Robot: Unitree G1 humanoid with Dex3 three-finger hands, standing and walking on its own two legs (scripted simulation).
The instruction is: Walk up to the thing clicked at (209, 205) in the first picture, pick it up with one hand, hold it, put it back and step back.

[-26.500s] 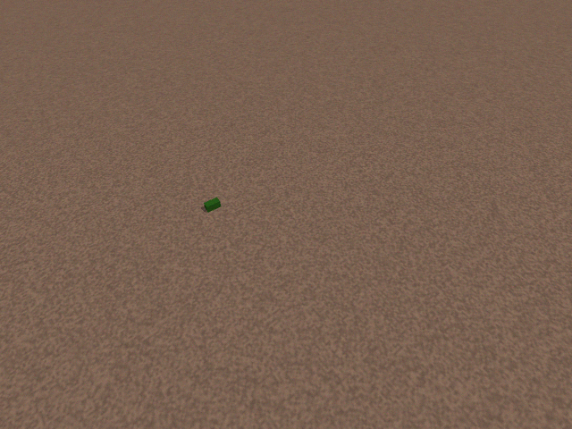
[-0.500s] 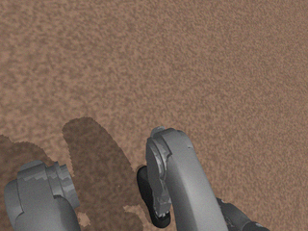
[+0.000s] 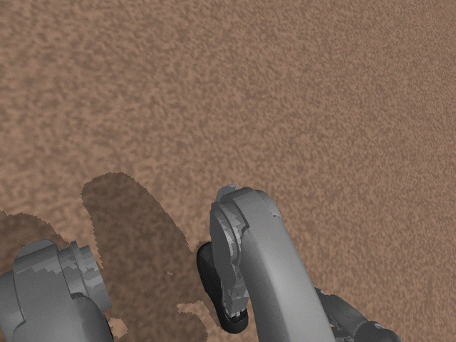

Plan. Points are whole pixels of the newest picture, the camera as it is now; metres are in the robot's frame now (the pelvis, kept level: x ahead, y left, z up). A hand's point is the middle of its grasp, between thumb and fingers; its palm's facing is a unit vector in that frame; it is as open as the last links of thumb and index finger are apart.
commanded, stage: open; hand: left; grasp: from above
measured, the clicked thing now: out of the picture +0.42 +0.35 -0.27
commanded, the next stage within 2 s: withdraw in 0.82 s
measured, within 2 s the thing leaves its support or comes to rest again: neither
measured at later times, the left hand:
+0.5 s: hand out of the picture +0.40 +0.35 -0.24, palm faces -0.45 -0.14 -0.88, open 9.8 cm
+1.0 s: hand out of the picture +0.40 +0.35 -0.24, palm faces -0.45 -0.16 -0.88, open 11.9 cm
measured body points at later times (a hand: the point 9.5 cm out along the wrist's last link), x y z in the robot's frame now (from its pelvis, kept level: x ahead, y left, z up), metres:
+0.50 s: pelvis +0.00 +0.00 +0.00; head +0.25 +0.14 +0.35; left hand +0.42 +0.35 -0.19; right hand +0.10 -0.26 -0.06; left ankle +0.06 +0.13 -0.25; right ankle +0.11 -0.13 -0.25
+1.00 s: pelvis +0.00 +0.00 +0.00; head +0.25 +0.14 +0.34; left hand +0.42 +0.36 -0.19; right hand +0.08 -0.26 -0.06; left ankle +0.06 +0.13 -0.25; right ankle +0.11 -0.13 -0.25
